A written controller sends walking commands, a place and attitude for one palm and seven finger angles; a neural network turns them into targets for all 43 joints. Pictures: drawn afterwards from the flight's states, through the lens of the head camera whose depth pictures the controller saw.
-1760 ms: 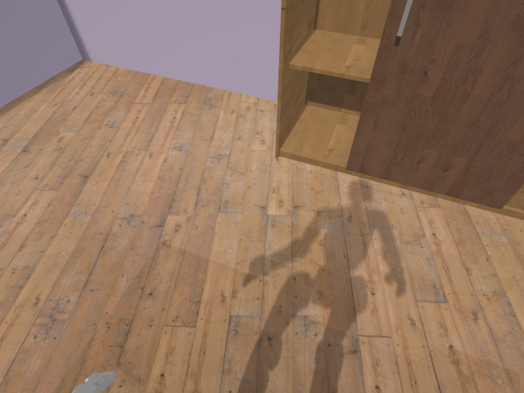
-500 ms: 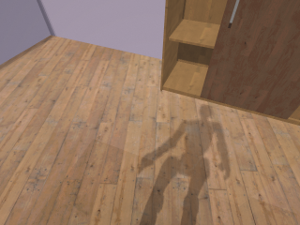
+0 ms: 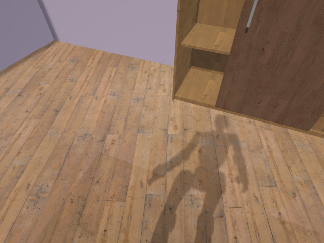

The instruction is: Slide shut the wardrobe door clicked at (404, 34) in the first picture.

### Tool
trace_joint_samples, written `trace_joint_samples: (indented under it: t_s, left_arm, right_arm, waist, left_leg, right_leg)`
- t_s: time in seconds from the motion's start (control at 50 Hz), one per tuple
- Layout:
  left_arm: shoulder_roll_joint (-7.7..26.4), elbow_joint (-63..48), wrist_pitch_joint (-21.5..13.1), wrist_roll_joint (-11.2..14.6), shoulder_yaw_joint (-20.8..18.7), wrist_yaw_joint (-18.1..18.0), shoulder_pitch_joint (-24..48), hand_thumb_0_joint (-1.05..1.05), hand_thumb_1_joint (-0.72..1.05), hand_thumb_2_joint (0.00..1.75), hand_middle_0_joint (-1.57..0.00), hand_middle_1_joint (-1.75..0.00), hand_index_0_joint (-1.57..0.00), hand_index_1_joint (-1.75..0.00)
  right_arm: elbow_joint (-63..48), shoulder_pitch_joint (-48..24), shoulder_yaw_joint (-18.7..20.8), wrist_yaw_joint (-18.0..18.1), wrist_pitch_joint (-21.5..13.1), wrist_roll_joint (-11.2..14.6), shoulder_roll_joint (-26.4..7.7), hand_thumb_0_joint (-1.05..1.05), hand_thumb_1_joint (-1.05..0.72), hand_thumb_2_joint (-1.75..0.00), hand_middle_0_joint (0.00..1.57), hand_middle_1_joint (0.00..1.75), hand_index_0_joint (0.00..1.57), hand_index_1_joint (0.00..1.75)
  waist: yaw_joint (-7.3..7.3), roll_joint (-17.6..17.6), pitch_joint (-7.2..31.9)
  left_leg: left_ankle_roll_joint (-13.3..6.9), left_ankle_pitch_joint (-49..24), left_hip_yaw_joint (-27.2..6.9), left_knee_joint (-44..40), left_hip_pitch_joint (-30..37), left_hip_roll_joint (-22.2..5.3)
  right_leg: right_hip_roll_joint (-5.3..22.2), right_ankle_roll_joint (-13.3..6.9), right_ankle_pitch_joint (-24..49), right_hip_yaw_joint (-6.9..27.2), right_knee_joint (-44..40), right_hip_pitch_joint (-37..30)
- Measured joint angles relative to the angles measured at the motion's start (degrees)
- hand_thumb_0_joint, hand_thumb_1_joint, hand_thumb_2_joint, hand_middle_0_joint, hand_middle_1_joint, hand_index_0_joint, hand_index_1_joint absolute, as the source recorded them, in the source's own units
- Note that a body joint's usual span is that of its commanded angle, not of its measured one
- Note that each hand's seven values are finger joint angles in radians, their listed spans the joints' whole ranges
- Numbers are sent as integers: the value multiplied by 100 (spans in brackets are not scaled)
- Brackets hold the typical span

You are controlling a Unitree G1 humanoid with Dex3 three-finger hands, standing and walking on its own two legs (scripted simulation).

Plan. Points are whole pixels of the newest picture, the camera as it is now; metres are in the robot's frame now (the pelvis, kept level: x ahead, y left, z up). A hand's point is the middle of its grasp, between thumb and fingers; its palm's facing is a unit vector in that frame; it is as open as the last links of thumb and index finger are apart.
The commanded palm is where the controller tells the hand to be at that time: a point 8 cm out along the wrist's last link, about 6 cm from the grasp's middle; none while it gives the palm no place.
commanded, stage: walk to a spot facing it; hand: right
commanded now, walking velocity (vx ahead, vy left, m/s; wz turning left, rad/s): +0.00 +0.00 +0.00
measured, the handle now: out of the picture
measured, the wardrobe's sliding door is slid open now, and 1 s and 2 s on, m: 0.39 0.39 0.39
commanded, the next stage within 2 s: turn to face it in 1.36 s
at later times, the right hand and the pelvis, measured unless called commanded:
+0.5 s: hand out of the picture +0.02 -0.22 -0.20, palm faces +0.04 +0.99 -0.13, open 7.4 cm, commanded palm none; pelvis +0.09 -0.05 -0.01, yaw -2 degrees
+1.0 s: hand (225, 171) +0.41 -0.21 -0.19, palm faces +0.07 +0.99 -0.16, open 7.3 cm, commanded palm none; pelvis +0.33 -0.04 -0.02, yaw -4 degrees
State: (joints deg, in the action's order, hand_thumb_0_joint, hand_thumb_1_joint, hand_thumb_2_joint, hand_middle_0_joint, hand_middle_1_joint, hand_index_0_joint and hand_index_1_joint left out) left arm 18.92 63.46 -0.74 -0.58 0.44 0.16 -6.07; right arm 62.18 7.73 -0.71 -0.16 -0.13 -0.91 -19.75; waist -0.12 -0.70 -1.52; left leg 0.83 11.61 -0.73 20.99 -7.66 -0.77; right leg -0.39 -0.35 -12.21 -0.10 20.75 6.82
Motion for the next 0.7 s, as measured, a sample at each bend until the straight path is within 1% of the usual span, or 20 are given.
trace_joint_samples:
  t_s: [0.12, 0.18, 0.22, 0.28, 0.32, 0.36, 0.38, 0.4, 0.42, 0.44, 0.46, 0.48, 0.5, 0.54, 0.58, 0.62, 0.66, 0.7]
  left_arm:
    - [-1, 8, 11, -6, 5, -3, -3, 1, 90, 90, -21, -30, -20, -30]
    - [-76, 15, 65, -44, 14, -6, -113, 1, 91, 90, -21, -30, -20, -30]
    - [-165, 22, 111, -76, 15, 13, -279, 1, 91, 90, -21, -30, -20, -30]
    - [-322, 29, 159, -98, 15, 40, -604, 1, 91, 90, -20, -30, -20, -30]
    - [-429, 41, 168, -100, 1, 53, -822, 1, 91, 90, -20, -30, -20, -30]
    - [-537, 46, 151, -88, -20, 76, -1006, 1, 91, 90, -20, -30, -20, -30]
    - [-589, 38, 126, -79, -33, 87, -1084, 1, 91, 90, -20, -30, -20, -30]
    - [-640, 24, 79, -70, -42, 91, -1155, 1, 91, 90, -20, -30, -20, -30]
    - [-711, 22, 15, -71, -55, 82, -1208, 1, 91, 90, -20, -30, -20, -30]
    - [-771, 9, -65, -86, -77, 65, -1271, 1, 91, 90, -20, -30, -20, -30]
    - [-817, -18, -134, -91, -96, 41, -1356, 1, 91, 90, -20, -30, -20, -30]
    - [-863, -39, -192, -91, -104, 7, -1457, 1, 91, 90, -21, -30, -20, -30]
    - [-917, -43, -239, -86, -103, -29, -1564, 1, 91, 90, -21, -30, -20, -30]
    - [-1045, 0, -314, -78, -81, -89, -1781, 0, 91, 90, -20, -30, -20, -30]
    - [-1189, 105, -366, -67, -49, -128, -1982, 0, 91, 90, -20, -30, -20, -30]
    - [-1315, 227, -392, -51, -27, -154, -2158, 0, 91, 90, -21, -30, -20, -30]
    - [-1419, 342, -407, -39, -13, -182, -2301, 0, 91, 90, -21, -30, -20, -30]
    - [-1493, 428, -414, -38, -7, -207, -2412, 0, 91, 90, -21, -30, -20, -30]
  right_arm:
    - [0, 8, 2, 8, 7, 1, 8, 0, -90, -90, 20, 30, 21, 30]
    - [5, 122, 1, 38, 57, -16, 96, 0, -90, -90, 20, 30, 21, 30]
    - [5, 282, 10, 5, 94, -40, 192, 0, -90, -90, 20, 30, 20, 30]
    - [-19, 594, 39, -47, 92, -58, 362, 0, -90, -90, 20, 30, 20, 30]
    - [-19, 808, 70, -52, 41, -52, 488, 0, -90, -90, 20, 30, 20, 30]
    - [5, 1031, 101, -47, -15, -55, 594, 0, -90, -90, 20, 30, 20, 30]
    - [30, 1137, 116, -46, -27, -58, 635, 0, -90, -90, 20, 30, 21, 30]
    - [64, 1241, 131, -44, -23, -55, 670, 0, -90, -90, 20, 30, 21, 30]
    - [111, 1345, 152, -44, 2, -43, 687, 0, -90, -90, 20, 30, 21, 30]
    - [181, 1433, 163, -43, 49, -31, 723, 0, -90, -90, 20, 30, 21, 30]
    - [251, 1494, 162, -42, 106, -38, 772, 0, -90, -90, 20, 30, 20, 30]
    - [307, 1522, 165, -43, 145, -57, 816, 1, -90, -90, 20, 30, 20, 30]
    - [342, 1516, 178, -52, 156, -69, 849, 1, -91, -90, 20, 30, 20, 30]
    - [341, 1395, 211, -81, 123, -83, 871, 1, -91, -90, 20, 30, 20, 30]
    - [241, 1193, 247, -103, 69, -85, 865, 1, -91, -90, 20, 30, 20, 30]
    - [103, 963, 277, -114, 35, -88, 866, 1, -91, -90, 20, 30, 20, 30]
    - [-25, 725, 301, -123, 23, -85, 878, 1, -91, -90, 20, 30, 20, 30]
    - [-131, 479, 311, -133, 23, -72, 901, 1, -91, -90, 20, 30, 20, 30]
  waist:
    - [2, 1, -7]
    - [5, 7, 84]
    - [-1, 18, 189]
    - [-15, 40, 320]
    - [-19, 58, 336]
    - [-33, 35, 314]
    - [-33, 11, 289]
    - [-35, -28, 257]
    - [-42, -138, 231]
    - [-37, -199, 235]
    - [-12, -192, 246]
    - [30, -166, 252]
    - [82, -143, 244]
    - [174, -113, 173]
    - [196, -106, 74]
    - [178, -99, -15]
    - [172, -97, -91]
    - [192, -87, -157]
  left_leg:
    - [3, -11, 8, -30, 14, -2]
    - [9, 92, 21, 106, -43, 1]
    - [-9, 276, 41, 261, -85, 12]
    - [-39, 437, 110, 400, -105, 34]
    - [-19, 539, 209, 416, -36, 39]
    - [13, 658, 289, 421, 62, 8]
    - [42, 737, 318, 467, 98, -22]
    - [81, 850, 323, 586, 106, -67]
    - [24, 1026, 266, 834, 44, -162]
    - [-24, 1283, 245, 1351, -143, -215]
    - [-70, 1509, 235, 2008, -396, -194]
    - [-110, 1560, 243, 2652, -668, -159]
    - [-138, 1480, 282, 3206, -936, -149]
    - [-130, 1212, 391, 3936, -1425, -195]
    - [-81, 920, 461, 4240, -1865, -274]
    - [-36, 631, 498, 4310, -2268, -355]
    - [-21, 370, 537, 4187, -2592, -416]
    - [-22, 101, 625, 3742, -2771, -437]
  right_leg:
    - [-1, 1, 11, 8, -23, -7]
    - [3, 3, -98, 18, 142, 68]
    - [14, -10, -349, 32, 382, 153]
    - [47, -53, -940, 66, 906, 360]
    - [113, -64, -1135, -12, 1368, 567]
    - [168, -75, -1224, -138, 1616, 728]
    - [190, -83, -1198, -214, 1541, 746]
    - [191, -104, -941, -286, 1383, 691]
    - [113, -159, -808, -379, 1366, 629]
    - [59, -225, -876, -458, 1380, 576]
    - [48, -283, -985, -508, 1338, 493]
    - [42, -324, -1054, -533, 1218, 375]
    - [29, -351, -1061, -533, 1039, 236]
    - [-9, -355, -930, -475, 608, -64]
    - [-40, -379, -816, -408, 189, -365]
    - [-59, -374, -759, -378, -151, -645]
    - [-79, -352, -764, -375, -416, -912]
    - [-94, -329, -819, -385, -621, -1168]
